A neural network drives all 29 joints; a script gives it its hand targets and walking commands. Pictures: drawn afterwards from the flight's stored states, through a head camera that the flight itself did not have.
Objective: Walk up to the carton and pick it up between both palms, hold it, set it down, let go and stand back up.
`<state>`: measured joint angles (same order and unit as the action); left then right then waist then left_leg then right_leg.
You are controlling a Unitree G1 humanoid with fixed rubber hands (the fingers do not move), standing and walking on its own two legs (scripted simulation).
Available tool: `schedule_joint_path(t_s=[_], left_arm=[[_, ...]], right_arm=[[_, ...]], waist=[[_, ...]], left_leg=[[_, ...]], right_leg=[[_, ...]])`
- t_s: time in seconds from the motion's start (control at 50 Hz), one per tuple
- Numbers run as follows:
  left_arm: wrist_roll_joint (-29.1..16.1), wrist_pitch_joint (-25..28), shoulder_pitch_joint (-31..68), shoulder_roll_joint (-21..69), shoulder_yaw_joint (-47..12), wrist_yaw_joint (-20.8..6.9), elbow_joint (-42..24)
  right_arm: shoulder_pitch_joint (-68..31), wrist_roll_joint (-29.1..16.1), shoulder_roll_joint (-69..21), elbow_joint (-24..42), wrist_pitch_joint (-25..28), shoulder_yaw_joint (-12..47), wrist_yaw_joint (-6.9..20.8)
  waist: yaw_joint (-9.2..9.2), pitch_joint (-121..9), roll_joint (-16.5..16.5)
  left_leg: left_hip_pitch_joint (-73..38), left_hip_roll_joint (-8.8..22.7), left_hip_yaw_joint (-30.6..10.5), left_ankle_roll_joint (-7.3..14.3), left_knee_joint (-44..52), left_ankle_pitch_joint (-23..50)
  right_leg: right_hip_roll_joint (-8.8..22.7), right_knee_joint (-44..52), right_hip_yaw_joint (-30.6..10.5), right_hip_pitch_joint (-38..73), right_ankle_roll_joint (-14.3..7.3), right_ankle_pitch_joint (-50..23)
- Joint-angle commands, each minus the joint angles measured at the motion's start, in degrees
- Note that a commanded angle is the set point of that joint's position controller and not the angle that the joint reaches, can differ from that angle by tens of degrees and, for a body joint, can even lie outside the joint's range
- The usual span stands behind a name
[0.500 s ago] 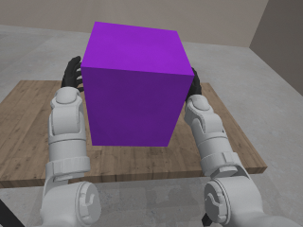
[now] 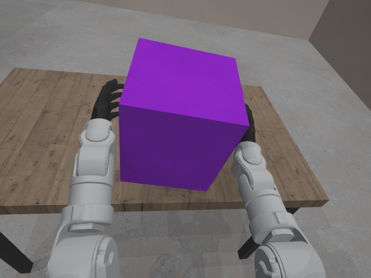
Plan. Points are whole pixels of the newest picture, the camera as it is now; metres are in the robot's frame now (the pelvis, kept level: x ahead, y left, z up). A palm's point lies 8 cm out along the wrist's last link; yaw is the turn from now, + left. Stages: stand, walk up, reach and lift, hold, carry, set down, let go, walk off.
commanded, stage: set down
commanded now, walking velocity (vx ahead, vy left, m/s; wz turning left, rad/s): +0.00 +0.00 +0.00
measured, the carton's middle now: (175, 121) +0.43 +0.01 +0.13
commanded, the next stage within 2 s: none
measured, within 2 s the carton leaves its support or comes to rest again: neither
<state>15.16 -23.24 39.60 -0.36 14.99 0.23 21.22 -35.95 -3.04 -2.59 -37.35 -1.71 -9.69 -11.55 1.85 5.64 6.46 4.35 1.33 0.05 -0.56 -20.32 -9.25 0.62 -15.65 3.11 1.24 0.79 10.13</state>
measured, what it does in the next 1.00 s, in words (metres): stands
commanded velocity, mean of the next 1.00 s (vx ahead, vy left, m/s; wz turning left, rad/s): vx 0.00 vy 0.00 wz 0.00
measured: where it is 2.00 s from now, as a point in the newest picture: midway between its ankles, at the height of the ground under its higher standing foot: outside the picture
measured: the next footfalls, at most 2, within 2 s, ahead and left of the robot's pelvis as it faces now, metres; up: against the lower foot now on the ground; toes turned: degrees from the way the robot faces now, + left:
none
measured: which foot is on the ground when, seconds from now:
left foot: down 0.00-1.00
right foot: down 0.00-1.00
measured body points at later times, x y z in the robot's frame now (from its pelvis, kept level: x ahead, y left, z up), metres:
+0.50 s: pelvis +0.01 +0.00 +0.00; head -0.01 +0.05 +0.45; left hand +0.42 +0.18 +0.13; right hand +0.40 -0.13 +0.12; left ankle +0.03 +0.12 -0.75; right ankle -0.01 -0.13 -0.75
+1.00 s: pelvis +0.02 +0.01 +0.00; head +0.03 +0.05 +0.45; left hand +0.45 +0.17 +0.10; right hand +0.42 -0.13 +0.09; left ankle +0.03 +0.12 -0.75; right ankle -0.01 -0.13 -0.75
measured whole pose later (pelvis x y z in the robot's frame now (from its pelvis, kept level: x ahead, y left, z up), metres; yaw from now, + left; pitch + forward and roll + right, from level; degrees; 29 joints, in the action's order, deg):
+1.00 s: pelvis +0.02 +0.01 +0.00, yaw -2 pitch -1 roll -1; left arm 14.8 -8.1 46.2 -2.8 20.4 -1.3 48.2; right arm -38.9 10.2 -8.0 -47.7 3.6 -24.0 -10.5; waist -0.8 1.8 4.7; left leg 8.9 1.5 1.8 -0.2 -19.3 -9.8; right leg 0.6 -13.8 1.5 -3.6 1.2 9.6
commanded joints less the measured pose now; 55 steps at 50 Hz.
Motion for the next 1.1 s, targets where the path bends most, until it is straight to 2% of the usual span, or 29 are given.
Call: schedule_joint_path(t_s=[0.0,0.02,0.04,0.06,0.08,0.14,0.28,0.3,0.32,0.4,0.44,0.46,0.5,0.54,0.58,0.66,0.68,0.76,0.78,0.82,0.86,0.92,0.94,0.96,1.0,1.02,1.04,1.06,1.08], left_arm=[[-4.23,3.60,40.11,33.77,-24.41,-8.65,-4.27],[-3.04,3.31,38.67,33.72,-22.63,-8.94,-3.33],[-3.59,3.35,39.25,33.45,-22.48,-9.26,-3.67],[-2.61,2.91,37.55,33.42,-20.98,-9.37,-1.16],[-2.60,3.16,38.55,32.90,-20.10,-9.42,-1.03],[-3.15,3.90,39.42,32.54,-19.38,-9.91,1.08],[-3.79,8.32,43.26,33.71,-18.93,-10.07,5.57],[-3.94,8.88,45.32,34.84,-19.78,-9.87,4.67],[-4.18,9.26,44.06,34.61,-19.46,-9.97,6.95],[-4.52,10.99,44.84,35.02,-19.80,-9.49,8.70],[-4.74,11.80,46.65,35.09,-20.25,-9.61,8.33],[-4.27,12.26,46.32,35.03,-19.84,-9.57,8.67],[-5.37,13.30,48.29,36.05,-20.66,-9.21,9.07],[-4.64,13.80,48.75,35.45,-19.15,-9.33,10.48],[-4.59,14.62,48.48,35.48,-18.50,-9.24,12.64],[-3.95,15.52,47.06,34.86,-17.06,-9.42,15.16],[-3.50,15.72,46.90,33.94,-15.38,-9.54,16.87],[-3.04,16.55,46.99,33.31,-14.49,-9.98,18.25],[-2.51,16.86,46.76,32.72,-13.62,-10.29,18.22],[-3.09,17.37,48.89,33.23,-14.19,-10.22,17.20],[-2.75,17.70,47.57,33.17,-13.09,-10.25,18.47],[-2.59,18.51,48.22,32.24,-13.24,-10.14,18.57],[-3.07,18.65,47.88,33.37,-13.35,-10.17,20.31],[-2.66,19.16,48.21,32.26,-12.41,-10.23,20.08],[-2.61,19.76,47.38,33.02,-12.22,-10.64,21.09],[-3.65,20.18,48.67,33.16,-13.86,-10.72,20.79],[-3.23,20.89,49.58,33.52,-13.07,-10.50,19.83],[-2.65,21.12,50.17,34.09,-14.15,-10.54,20.51],[-2.84,21.10,49.43,32.87,-13.20,-10.81,21.76]], right_arm=[[-53.60,0.64,-26.32,16.50,5.56,21.97,8.43],[-52.77,1.56,-26.45,15.06,5.32,21.04,8.75],[-54.00,1.59,-26.18,15.89,5.48,20.13,9.06],[-54.67,1.43,-25.17,14.50,5.64,19.83,9.19],[-54.74,1.96,-25.69,14.57,5.61,19.85,9.39],[-54.77,4.03,-25.79,13.04,5.76,16.97,9.25],[-52.73,7.63,-26.71,8.51,7.55,13.47,9.35],[-52.72,7.69,-27.28,6.78,7.83,13.24,9.33],[-53.07,8.36,-26.96,7.69,8.29,11.52,9.28],[-54.34,8.37,-26.99,6.59,9.41,11.23,9.46],[-52.31,9.62,-27.19,3.94,9.21,10.19,9.37],[-52.74,8.75,-28.92,4.18,9.30,11.16,9.47],[-55.07,8.58,-29.16,6.29,9.98,11.48,9.60],[-53.62,10.32,-29.87,3.97,9.61,10.25,9.66],[-55.62,10.56,-30.27,4.96,10.07,10.33,9.84],[-54.89,10.88,-31.06,6.21,10.34,11.81,10.19],[-56.06,10.83,-31.38,5.63,10.07,11.74,10.31],[-53.48,12.31,-30.85,2.84,10.15,9.30,10.61],[-52.36,12.26,-32.41,2.89,10.23,9.94,10.44],[-52.31,12.49,-32.86,2.22,9.91,10.18,10.47],[-52.20,13.35,-31.65,1.54,10.33,8.39,10.85],[-51.25,13.93,-33.40,1.01,10.60,8.00,10.88],[-51.66,14.70,-32.22,1.72,10.87,7.20,10.78],[-51.90,15.09,-32.01,1.70,11.01,6.43,10.86],[-52.40,15.88,-33.48,2.43,11.42,6.45,10.86],[-52.23,16.50,-33.60,2.04,11.53,6.16,10.73],[-50.86,17.06,-34.13,1.40,11.63,5.54,11.05],[-50.24,17.71,-34.09,-0.07,11.86,4.56,10.76],[-49.44,17.05,-33.84,-1.17,11.44,4.84,10.70]], waist=[[-0.98,-40.06,-11.50],[-2.16,-36.75,-10.07],[-1.02,-38.64,-10.45],[-3.16,-35.86,-9.35],[-2.38,-35.60,-8.11],[-0.50,-35.13,-8.90],[-0.14,-35.89,-9.14],[1.08,-37.52,-10.80],[1.65,-37.64,-10.01],[0.57,-36.76,-10.63],[1.99,-37.51,-10.94],[0.49,-37.61,-10.68],[0.04,-41.74,-11.72],[0.89,-40.04,-11.19],[-1.08,-40.82,-9.82],[-1.76,-43.27,-9.66],[-3.16,-41.86,-9.00],[-1.82,-41.82,-9.82],[-2.94,-43.42,-9.79],[-2.30,-42.77,-8.95],[-2.59,-42.75,-11.12],[-2.95,-43.63,-11.01],[-2.00,-44.65,-10.37],[-2.73,-45.03,-9.59],[-2.24,-44.87,-8.80],[-0.91,-46.52,-9.29],[-1.33,-47.45,-10.47],[0.28,-47.16,-11.40],[-0.87,-44.85,-11.56]], left_leg=[[-13.48,-3.05,5.20,-2.91,-0.51,22.69],[-11.55,-2.90,5.08,-2.27,0.74,20.84],[-12.83,-2.72,5.03,-2.58,1.25,20.19],[-12.06,-2.69,5.32,-2.03,1.11,20.12],[-12.34,-2.51,4.97,-1.68,1.70,19.02],[-12.30,-2.58,4.96,-1.93,2.21,18.10],[-11.63,-2.33,5.51,-2.96,1.75,18.62],[-13.85,-2.34,5.69,-3.89,0.53,21.72],[-13.92,-2.18,5.07,-3.81,0.93,21.06],[-13.17,-1.89,5.19,-4.14,0.23,24.25],[-12.73,-1.99,5.81,-4.75,-0.05,24.00],[-13.02,-2.10,5.51,-4.59,0.13,24.99],[-13.53,-2.20,5.82,-4.71,-0.61,25.77],[-12.24,-2.16,5.83,-4.31,0.05,23.42],[-9.94,-2.33,6.46,-3.68,0.62,21.23],[-8.72,-2.22,6.46,-3.39,0.36,22.45],[-7.51,-2.47,6.78,-2.89,0.62,21.19],[-7.67,-2.12,6.88,-3.48,0.21,23.19],[-7.70,-2.44,7.47,-3.62,-0.07,23.17],[-7.98,-1.82,6.69,-3.30,0.06,24.91],[-8.54,-1.99,7.34,-3.69,-0.25,24.81],[-8.55,-1.73,7.35,-3.69,-0.17,24.96],[-8.81,-1.55,7.31,-3.94,-0.42,25.08],[-8.40,-1.37,7.23,-3.78,-0.45,25.47],[-7.48,-1.77,7.63,-3.95,-0.85,26.69],[-8.06,-1.84,7.48,-4.10,-0.88,27.09],[-8.20,-1.74,7.34,-4.38,-1.19,27.30],[-9.56,-1.54,6.98,-4.81,-2.12,29.24],[-9.78,-1.13,6.97,-4.81,-2.06,30.52]], right_leg=[[-2.35,-1.00,2.26,6.61,1.21,-18.63],[-2.46,-0.44,2.43,6.46,1.21,-16.62],[-2.74,0.02,3.32,6.34,1.43,-14.72],[-2.83,0.07,3.16,5.30,1.27,-13.96],[-2.89,0.49,3.79,4.49,1.45,-12.66],[-2.98,1.22,3.24,4.51,1.44,-12.70],[-2.89,1.12,3.26,5.04,1.45,-14.49],[-2.70,0.46,3.24,4.57,1.25,-16.34],[-3.11,1.55,3.72,3.67,1.48,-14.83],[-2.81,1.77,3.72,2.47,0.87,-15.97],[-3.07,0.83,3.65,4.00,0.67,-16.67],[-3.01,0.98,3.44,4.14,0.80,-16.44],[-3.10,0.71,3.08,4.23,0.78,-16.75],[-2.66,1.07,2.78,4.34,1.10,-16.46],[-2.66,0.19,2.66,5.08,1.03,-16.39],[-2.30,-0.71,2.16,6.63,1.49,-20.47],[-1.96,-0.48,1.71,7.49,1.32,-20.71],[-2.22,-0.47,2.34,6.55,1.57,-20.79],[-1.98,-0.83,1.77,7.37,1.61,-22.96],[-2.30,-1.38,2.40,7.62,1.77,-24.13],[-2.10,-0.95,2.30,6.70,1.25,-21.51],[-2.54,-0.73,2.54,6.02,1.32,-20.17],[-2.43,-0.27,2.57,6.00,1.03,-20.77],[-2.58,-0.47,2.28,6.12,1.28,-20.88],[-2.26,-1.12,2.25,7.74,1.48,-24.64],[-2.44,-1.32,2.43,6.91,1.38,-25.67],[-2.38,-1.50,2.41,6.57,1.44,-25.77],[-2.47,-1.62,2.84,4.90,1.38,-26.00],[-2.38,-1.50,2.63,4.00,1.37,-25.40]])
